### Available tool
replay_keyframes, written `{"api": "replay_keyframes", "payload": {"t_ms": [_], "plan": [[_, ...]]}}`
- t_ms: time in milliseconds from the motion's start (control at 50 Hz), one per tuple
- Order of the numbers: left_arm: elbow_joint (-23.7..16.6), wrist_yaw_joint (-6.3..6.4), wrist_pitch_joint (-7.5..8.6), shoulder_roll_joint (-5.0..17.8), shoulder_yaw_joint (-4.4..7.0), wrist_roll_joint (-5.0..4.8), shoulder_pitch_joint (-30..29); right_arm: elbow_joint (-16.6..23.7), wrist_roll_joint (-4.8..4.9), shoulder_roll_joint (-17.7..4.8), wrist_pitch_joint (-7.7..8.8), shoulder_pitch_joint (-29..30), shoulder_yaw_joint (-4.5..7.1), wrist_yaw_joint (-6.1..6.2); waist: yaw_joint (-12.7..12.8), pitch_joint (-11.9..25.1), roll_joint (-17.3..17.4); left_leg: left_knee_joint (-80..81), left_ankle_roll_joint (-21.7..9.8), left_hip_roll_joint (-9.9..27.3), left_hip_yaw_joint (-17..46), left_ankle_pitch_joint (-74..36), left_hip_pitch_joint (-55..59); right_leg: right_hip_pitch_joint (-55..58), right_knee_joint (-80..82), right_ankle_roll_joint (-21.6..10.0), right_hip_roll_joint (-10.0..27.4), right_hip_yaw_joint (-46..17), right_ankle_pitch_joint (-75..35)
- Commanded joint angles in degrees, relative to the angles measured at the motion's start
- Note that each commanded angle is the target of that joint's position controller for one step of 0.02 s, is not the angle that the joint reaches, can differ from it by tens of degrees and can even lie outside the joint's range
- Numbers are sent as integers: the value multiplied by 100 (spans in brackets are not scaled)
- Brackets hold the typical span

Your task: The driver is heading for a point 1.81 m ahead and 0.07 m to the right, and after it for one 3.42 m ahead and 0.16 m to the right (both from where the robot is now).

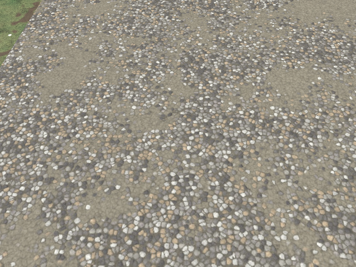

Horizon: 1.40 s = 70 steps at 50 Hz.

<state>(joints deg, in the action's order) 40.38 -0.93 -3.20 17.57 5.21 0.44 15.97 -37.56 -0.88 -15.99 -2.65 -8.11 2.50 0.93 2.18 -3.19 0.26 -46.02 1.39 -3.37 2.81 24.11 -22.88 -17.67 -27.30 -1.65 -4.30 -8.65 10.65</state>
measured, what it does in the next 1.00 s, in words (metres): steps on the spot, turning right: left foot, then right foot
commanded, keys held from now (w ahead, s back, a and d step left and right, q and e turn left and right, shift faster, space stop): e+shift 0.14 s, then shift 0.86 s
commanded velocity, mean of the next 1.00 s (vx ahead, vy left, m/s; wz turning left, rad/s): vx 0.00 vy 0.00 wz -0.31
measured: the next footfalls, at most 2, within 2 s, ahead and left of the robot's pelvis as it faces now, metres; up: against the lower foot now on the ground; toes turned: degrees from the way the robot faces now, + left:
left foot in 0.08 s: +0.05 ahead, +0.11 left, +0.00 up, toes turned -9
right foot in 0.48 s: -0.04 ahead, -0.09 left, +0.00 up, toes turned -14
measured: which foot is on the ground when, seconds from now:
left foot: up 0.00-0.06, down 0.08-0.48, up 0.50-0.74, down 0.76-1.00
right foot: down 0.00-0.08, up 0.10-0.46, down 0.48-1.00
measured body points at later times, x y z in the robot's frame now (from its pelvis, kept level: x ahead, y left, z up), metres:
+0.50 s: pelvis -0.03 +0.01 -0.01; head -0.01 -0.01 +0.44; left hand +0.20 +0.20 -0.11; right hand -0.02 -0.28 -0.13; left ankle +0.01 +0.11 -0.74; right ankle -0.08 -0.08 -0.74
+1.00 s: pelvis -0.04 +0.02 +0.00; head -0.04 +0.02 +0.45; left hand +0.11 +0.24 -0.13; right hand -0.04 -0.25 -0.13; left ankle -0.01 +0.13 -0.74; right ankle -0.08 -0.08 -0.74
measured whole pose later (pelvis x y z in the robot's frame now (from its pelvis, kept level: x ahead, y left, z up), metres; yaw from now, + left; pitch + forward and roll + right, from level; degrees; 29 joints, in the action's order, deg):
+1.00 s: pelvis -0.04 +0.02 +0.00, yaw -17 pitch -2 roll +0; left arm 53.0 1.0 -0.8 13.6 0.9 0.7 11.7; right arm -50.7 -0.7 -13.3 -0.5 -13.3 1.0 1.1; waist -0.2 -2.1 -0.4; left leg -24.1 -0.7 -0.4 -0.3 13.3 -9.1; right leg -8.9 -23.6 -1.0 -2.3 -2.8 12.9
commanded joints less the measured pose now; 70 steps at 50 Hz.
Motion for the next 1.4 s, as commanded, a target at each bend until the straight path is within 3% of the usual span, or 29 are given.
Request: {"api": "replay_keyframes", "payload": {"t_ms": [20,60,80,100,120,140,180,220,300,420,460,480,500,520,560,640,720,760,780,800,840,1220,1240,1260,1280,1300,1320,1340,1400], "plan": [[-447,-58,11,908,293,23,-210,437,41,-304,131,-61,39,46,-54,729,-1003,914,-40,-218,-39,-10,207,645,599,-908,1130,-1860,-980],[-563,-73,15,880,297,-51,-622,272,31,-375,197,-671,75,143,-434,722,-942,2356,-131,-235,-76,-696,1308,-36,436,-463,789,-1869,-341],[-630,-41,50,627,234,-83,-564,232,-19,-777,238,-869,171,216,-429,745,-386,3088,-322,602,634,-464,1961,-707,-25,-89,369,-1519,736],[-761,-9,77,136,128,-109,-310,382,-72,-1475,208,-602,301,218,-246,718,1334,3647,-889,2383,2558,225,2279,-1776,-1522,248,-632,-113,2074],[-637,19,56,722,241,169,-332,448,-144,-1330,175,-300,277,168,-210,406,975,3579,-1308,2755,2559,-418,1385,-1833,-2684,319,-145,242,2137],[-564,-31,34,894,313,173,-375,519,-156,-864,191,-110,143,142,-68,295,595,3414,-1347,2457,2051,-1093,1028,-1518,-3278,294,51,267,1830],[-376,-142,-38,730,275,143,-85,518,-114,-571,244,200,53,113,158,305,557,3126,-1123,1695,942,-2010,923,-1269,-3957,309,88,355,1240],[-318,-208,-74,621,198,56,-33,479,-109,-606,289,27,69,127,33,411,759,2921,-1164,1501,481,-2901,1241,-1347,-4036,417,45,503,1169],[-470,-169,-118,437,60,30,-583,224,-55,-757,310,-642,156,99,-348,536,848,2650,-1358,1746,474,-3468,2026,-1372,-3063,470,19,485,1437],[-438,-54,-79,221,-131,-56,-614,-5,-50,-937,206,-710,229,-48,-356,621,1217,2183,-1286,1676,229,-3861,1665,176,-574,199,-5,1052,1436],[-276,17,42,227,-185,56,-339,-116,39,-865,172,-813,209,-54,-164,639,835,1796,-836,1504,18,-3469,1109,1231,1168,44,150,855,-119],[-303,45,127,528,-168,165,-279,-58,10,-547,181,-997,127,-83,-268,860,-60,1220,-451,1199,-254,-2181,395,1973,1477,-111,1166,-378,-141],[-406,50,162,1011,-98,103,-604,158,18,-115,183,-927,-13,-92,-407,527,-1245,1170,-123,438,-710,184,-248,1545,1232,-724,2314,-1490,-2000],[-305,81,218,656,-145,99,-495,69,3,-412,82,-583,37,-37,-56,507,-1026,577,-95,614,-281,665,124,1139,1058,-1121,2288,-1233,-2034],[-250,115,261,281,-306,98,-879,-56,61,-505,25,-593,95,-83,-280,291,-893,397,-101,544,-164,327,154,989,1126,-977,1806,-688,-1946],[-72,169,314,241,-343,50,-800,-336,-3,-371,21,-867,67,-97,-308,504,-851,616,-34,384,-305,-7,547,1166,766,-820,1401,-153,-2958],[106,189,288,260,-337,36,-841,-503,37,-201,26,-863,-8,-18,-349,455,-758,2032,-75,315,-412,-898,1221,884,562,-673,1280,-243,-1980],[177,200,318,143,-370,26,-740,-568,-64,-389,144,-887,-7,31,-329,539,-382,2568,-142,820,150,-2104,2063,297,586,-298,1094,-305,-718],[243,169,323,134,-344,24,-452,-585,-43,-716,189,-716,58,28,-31,355,74,2342,-257,1037,358,-2471,1889,215,717,-200,745,-93,-210],[387,169,293,124,-349,29,-511,-655,25,-606,201,-612,64,-18,-150,230,299,2365,-338,970,322,-2033,1375,550,800,-146,604,72,23],[518,175,272,227,-309,36,-639,-742,1,-385,235,-601,2,-36,-256,98,282,2580,-300,852,274,-1635,1134,761,646,-145,662,65,-159],[1914,275,302,70,-370,18,-150,-1878,24,-253,289,-642,-78,76,-233,42,-1,2857,-436,845,344,-1406,1366,758,907,-19,748,103,-308],[1970,274,288,105,-351,22,2,-1951,22,-377,265,-815,-25,68,-255,313,96,2838,-532,710,324,-58,1468,748,686,-102,530,280,865],[1925,248,253,237,-297,71,-9,-1957,2,-581,213,-910,52,45,-308,179,254,2900,-713,717,538,1566,1320,317,378,-210,342,387,2314],[1784,194,228,297,-268,134,-258,-1977,-17,-704,171,-1113,104,8,-452,-225,407,3196,-945,1000,1055,2712,1221,-451,30,-274,299,382,3033],[1544,131,253,18,-333,139,-672,-2027,9,-742,168,-1284,139,-8,-570,-518,834,3666,-1215,1528,1786,3071,1314,-957,-596,-203,235,767,2401],[1381,79,302,-166,-380,148,-935,-2036,15,-713,200,-1201,178,-5,-559,-691,1104,4115,-1435,2078,2317,2723,1202,-1121,-1380,-113,351,1134,1279],[1309,44,365,19,-320,155,-1036,-2016,-28,-612,268,-1188,179,-20,-544,-535,832,4310,-1500,2247,2467,2153,1175,-1264,-1950,-84,549,952,1226],[1396,-87,568,-21,-274,88,-468,-1773,36,-686,489,-426,232,-57,-5,-21,587,4124,-1183,1732,1367,952,902,-436,-1507,-156,635,1022,1066]]}}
